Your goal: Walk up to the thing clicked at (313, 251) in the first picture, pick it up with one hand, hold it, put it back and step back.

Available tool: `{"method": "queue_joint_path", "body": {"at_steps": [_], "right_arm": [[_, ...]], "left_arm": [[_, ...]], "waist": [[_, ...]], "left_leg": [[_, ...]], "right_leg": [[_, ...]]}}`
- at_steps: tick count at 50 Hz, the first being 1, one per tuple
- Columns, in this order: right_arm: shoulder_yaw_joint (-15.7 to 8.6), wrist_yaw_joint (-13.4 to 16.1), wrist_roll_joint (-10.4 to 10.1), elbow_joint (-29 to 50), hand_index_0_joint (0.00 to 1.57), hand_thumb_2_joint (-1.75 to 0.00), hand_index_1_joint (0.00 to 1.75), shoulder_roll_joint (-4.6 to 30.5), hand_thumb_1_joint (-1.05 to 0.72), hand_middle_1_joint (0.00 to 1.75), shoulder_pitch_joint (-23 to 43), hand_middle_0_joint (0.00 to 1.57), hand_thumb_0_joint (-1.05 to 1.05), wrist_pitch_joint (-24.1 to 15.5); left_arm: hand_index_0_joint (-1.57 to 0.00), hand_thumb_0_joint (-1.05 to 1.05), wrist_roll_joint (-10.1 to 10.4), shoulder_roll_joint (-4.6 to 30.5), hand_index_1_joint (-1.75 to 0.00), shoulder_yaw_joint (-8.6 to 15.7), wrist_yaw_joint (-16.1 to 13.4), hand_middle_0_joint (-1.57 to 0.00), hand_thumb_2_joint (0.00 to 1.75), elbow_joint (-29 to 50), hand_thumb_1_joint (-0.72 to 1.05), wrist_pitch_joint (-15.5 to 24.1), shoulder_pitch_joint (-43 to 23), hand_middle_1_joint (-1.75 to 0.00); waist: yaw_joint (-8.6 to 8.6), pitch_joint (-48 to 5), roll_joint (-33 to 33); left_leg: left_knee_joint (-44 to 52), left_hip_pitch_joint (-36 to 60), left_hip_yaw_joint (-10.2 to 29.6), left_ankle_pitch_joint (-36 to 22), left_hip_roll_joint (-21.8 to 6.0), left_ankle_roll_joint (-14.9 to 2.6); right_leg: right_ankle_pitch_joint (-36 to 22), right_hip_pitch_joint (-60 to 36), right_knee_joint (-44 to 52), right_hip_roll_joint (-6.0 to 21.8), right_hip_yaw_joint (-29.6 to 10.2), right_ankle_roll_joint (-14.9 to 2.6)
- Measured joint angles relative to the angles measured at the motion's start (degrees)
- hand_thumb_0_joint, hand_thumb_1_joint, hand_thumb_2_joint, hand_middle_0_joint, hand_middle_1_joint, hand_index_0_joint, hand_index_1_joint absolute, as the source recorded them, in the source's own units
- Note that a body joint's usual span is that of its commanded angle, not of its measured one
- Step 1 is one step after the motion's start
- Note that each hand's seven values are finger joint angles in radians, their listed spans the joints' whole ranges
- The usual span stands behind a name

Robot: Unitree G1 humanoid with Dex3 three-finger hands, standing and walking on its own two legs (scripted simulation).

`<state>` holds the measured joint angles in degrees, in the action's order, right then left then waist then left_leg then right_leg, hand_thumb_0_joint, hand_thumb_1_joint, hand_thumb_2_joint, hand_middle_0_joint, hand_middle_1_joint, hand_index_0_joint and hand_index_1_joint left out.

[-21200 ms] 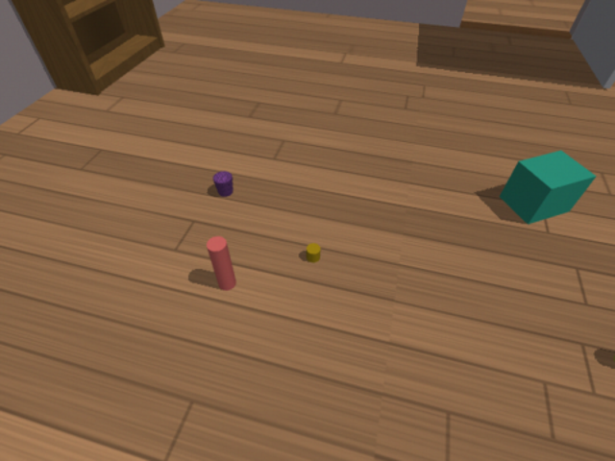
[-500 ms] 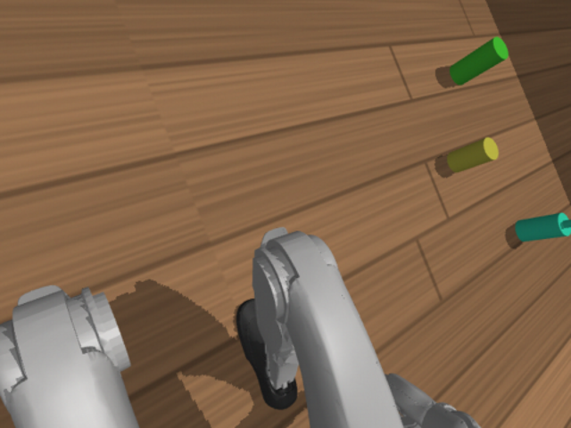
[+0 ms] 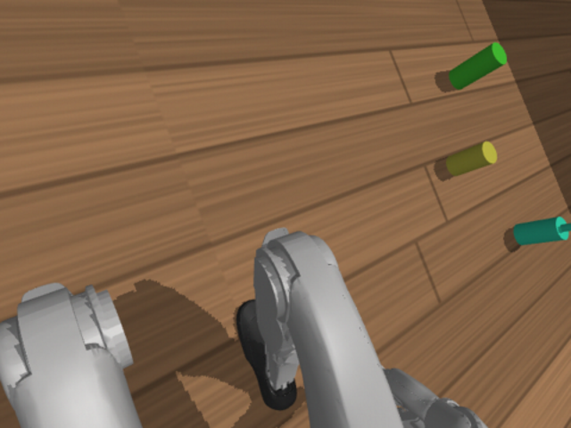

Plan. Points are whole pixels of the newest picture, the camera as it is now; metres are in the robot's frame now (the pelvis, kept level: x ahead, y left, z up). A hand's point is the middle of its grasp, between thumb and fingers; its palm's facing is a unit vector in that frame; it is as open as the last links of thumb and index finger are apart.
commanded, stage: settle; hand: left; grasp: from above
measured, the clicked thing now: out of the picture +0.40 +0.34 -0.26
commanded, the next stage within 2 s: lift in 0.88 s
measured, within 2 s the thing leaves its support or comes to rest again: leaves its support in 0.22 s
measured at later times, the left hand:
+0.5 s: hand out of the picture +0.38 +0.34 -0.18, palm faces -0.40 -0.15 -0.90, open 6.9 cm
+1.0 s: hand out of the picture +0.37 +0.34 -0.11, palm faces -0.43 -0.12 -0.90, open 6.9 cm
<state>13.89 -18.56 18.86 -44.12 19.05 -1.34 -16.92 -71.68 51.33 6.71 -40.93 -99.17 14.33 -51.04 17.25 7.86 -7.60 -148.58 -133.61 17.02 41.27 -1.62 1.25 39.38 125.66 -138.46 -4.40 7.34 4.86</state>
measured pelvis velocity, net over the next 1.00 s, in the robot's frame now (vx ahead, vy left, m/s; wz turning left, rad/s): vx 0.00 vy -0.01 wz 0.12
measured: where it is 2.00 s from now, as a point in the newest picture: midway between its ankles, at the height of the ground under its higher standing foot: (202, 408)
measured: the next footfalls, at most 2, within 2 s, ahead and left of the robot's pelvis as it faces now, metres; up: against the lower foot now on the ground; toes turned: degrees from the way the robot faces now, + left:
none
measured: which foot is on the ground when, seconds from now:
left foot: down 0.00-1.00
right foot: down 0.00-1.00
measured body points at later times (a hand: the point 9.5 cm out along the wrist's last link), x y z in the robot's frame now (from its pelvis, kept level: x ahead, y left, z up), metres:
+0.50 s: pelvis +0.00 -0.01 +0.01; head +0.21 +0.10 +0.40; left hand +0.39 +0.35 -0.12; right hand +0.12 -0.26 -0.08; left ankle +0.06 +0.13 -0.26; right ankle +0.12 -0.13 -0.26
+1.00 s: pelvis +0.00 -0.01 +0.04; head +0.20 +0.07 +0.43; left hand +0.39 +0.34 -0.06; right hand +0.11 -0.27 -0.07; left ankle +0.06 +0.13 -0.26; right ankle +0.12 -0.13 -0.26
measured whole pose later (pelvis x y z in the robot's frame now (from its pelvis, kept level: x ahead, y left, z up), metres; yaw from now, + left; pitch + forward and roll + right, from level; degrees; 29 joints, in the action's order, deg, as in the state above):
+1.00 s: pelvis +0.00 -0.01 +0.04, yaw +7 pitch +32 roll -7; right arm 1.5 -10.5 7.9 -44.5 16.4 -7.8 -4.8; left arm -69.4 38.4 4.0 -21.3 -76.2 11.8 -46.9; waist 9.5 -4.5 0.2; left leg -136.5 -131.5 9.4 37.4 -1.3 1.7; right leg 38.6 126.3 -132.5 -1.2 2.2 3.4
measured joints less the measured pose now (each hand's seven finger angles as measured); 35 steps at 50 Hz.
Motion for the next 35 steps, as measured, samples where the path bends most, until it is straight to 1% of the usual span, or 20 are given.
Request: {"method": "queue_joint_path", "body": {"at_steps": [2, 3, 7, 11, 13, 17, 19, 22, 24, 27, 35], "right_arm": [[-0.05, -0.04, -0.13, -0.14, 0.20, -0.89, 0.30, -0.01, -0.90, 0.30, -0.06, 0.20, 0.00, -0.02], [-0.15, -0.03, -0.21, -0.13, 0.20, -0.89, 0.30, -0.02, -0.91, 0.30, -0.17, 0.20, 0.00, 0.02], [-0.90, -0.18, -0.59, -0.09, 0.20, -0.89, 0.30, -0.12, -0.91, 0.30, -0.93, 0.20, 0.00, 0.16], [-2.24, -0.54, -1.16, -0.72, 0.20, -0.89, 0.30, -0.47, -0.91, 0.30, -1.97, 0.20, 0.00, 0.74], [-3.39, -0.61, -1.70, -0.99, 0.20, -0.89, 0.30, -0.74, -0.91, 0.30, -2.55, 0.20, 0.00, 1.20], [-5.90, -0.63, -3.19, -1.30, 0.20, -0.89, 0.30, -1.19, -0.91, 0.30, -3.72, 0.20, 0.00, 2.21], [-7.00, -0.56, -4.29, -1.34, 0.20, -0.89, 0.30, -1.41, -0.91, 0.30, -4.19, 0.20, 0.00, 2.96], [-8.10, -0.27, -5.72, -1.37, 0.20, -0.89, 0.30, -1.63, -0.91, 0.30, -4.18, 0.20, 0.01, 4.17], [-8.75, 0.12, -6.55, -0.99, 0.20, -0.89, 0.30, -1.71, -0.91, 0.30, -4.01, 0.20, 0.01, 4.84], [-9.57, 1.00, -7.81, -0.54, 0.20, -0.89, 0.30, -1.67, -0.92, 0.30, -3.74, 0.20, 0.01, 5.69], [-10.78, 3.61, -9.51, 0.08, 0.20, -0.90, 0.30, -1.59, -0.92, 0.30, -3.86, 0.20, 0.00, 8.51]], "left_arm": [[-0.97, -0.03, 0.15, -0.18, -0.50, -0.17, 0.33, -0.64, 0.39, 0.27, 0.27, -0.27, -0.03, -0.55], [-0.97, -0.03, 0.18, -0.28, -0.50, 0.13, 0.70, -0.65, 0.39, 0.56, 0.27, -0.38, 0.04, -0.56], [-0.97, -0.03, -0.10, -0.79, -0.52, 2.10, 2.11, -0.67, 0.40, 2.49, 0.27, -0.49, 0.86, -0.58], [-0.97, -0.03, -0.16, -2.08, -0.53, 3.08, 3.32, -0.69, 0.39, 5.80, 0.27, -0.77, 2.90, -0.58], [-0.97, -0.03, 0.05, -2.96, -0.54, 3.39, 4.14, -0.69, 0.39, 7.59, 0.27, -1.03, 3.96, -0.58], [-0.97, -0.03, 1.20, -5.53, -0.54, 2.24, 6.19, -0.69, 0.39, 12.31, 0.27, -1.95, 5.88, -0.58], [-0.98, -0.03, 1.80, -7.07, -0.54, 1.07, 7.42, -0.69, 0.39, 14.73, 0.27, -2.52, 6.52, -0.58], [-0.98, -0.03, 2.09, -8.87, -0.54, 0.47, 8.64, -0.69, 0.39, 15.50, 0.27, -2.97, 6.23, -0.58], [-0.98, -0.03, 2.45, -9.62, -0.54, -0.48, 9.93, -0.69, 0.39, 15.35, 0.27, -3.64, 5.59, -0.58], [-0.98, -0.03, 2.58, -10.65, -0.54, -1.22, 12.12, -0.69, 0.39, 16.14, 0.27, -3.88, 4.87, -0.58], [-0.98, -0.03, 2.43, -11.77, -0.54, -1.84, 16.47, -0.70, 0.39, 18.00, 0.27, -2.97, 3.51, -0.57]], "waist": [[-0.05, -0.14, 0.02], [-0.09, -0.27, 0.08], [-0.33, -0.85, 0.51], [-1.01, -2.36, 1.47], [-1.51, -3.38, 2.17], [-2.90, -5.57, 3.73], [-3.73, -6.85, 4.47], [-4.62, -8.64, 5.35], [-4.95, -9.39, 5.81], [-5.53, -10.05, 6.49], [-6.47, -10.76, 7.23]], "left_leg": [[0.03, -0.06, 0.02, -0.03, 0.07, 0.04], [0.05, -0.16, 0.03, -0.06, 0.11, 0.05], [0.11, -0.57, -0.06, -0.14, 0.35, 0.17], [0.16, -0.91, -0.33, 0.02, 0.51, 0.38], [0.32, -1.23, -0.63, 0.05, 0.51, 0.35], [1.23, -1.67, -1.70, -0.10, 0.45, 0.25], [2.06, -1.70, -2.36, -0.26, 0.39, 0.24], [3.52, -1.44, -3.35, -0.64, 0.21, 0.14], [4.51, -1.19, -3.97, -1.07, 0.14, 0.10], [5.93, -0.76, -4.71, -1.77, 0.11, 0.15], [8.50, 0.53, -6.10, -2.96, 0.14, 0.40]], "right_leg": [[0.03, 0.03, 0.01, 0.06, 0.03, -0.04], [0.04, 0.10, 0.02, 0.10, 0.05, -0.05], [0.20, 0.43, -0.11, 0.36, 0.04, -0.45], [0.57, 0.90, -0.43, 0.62, -0.17, -0.72], [0.74, 1.29, -0.49, 0.71, -0.41, -0.65], [0.97, 1.97, -0.27, 1.04, -1.15, -0.90], [1.00, 2.21, 0.09, 1.26, -1.59, -1.07], [0.84, 2.35, 0.87, 1.49, -2.29, -0.82], [0.58, 2.36, 1.41, 1.65, -2.72, -0.78], [0.16, 2.25, 2.24, 1.90, -3.18, -1.02], [-0.58, 1.76, 3.53, 2.37, -4.18, -1.05]]}}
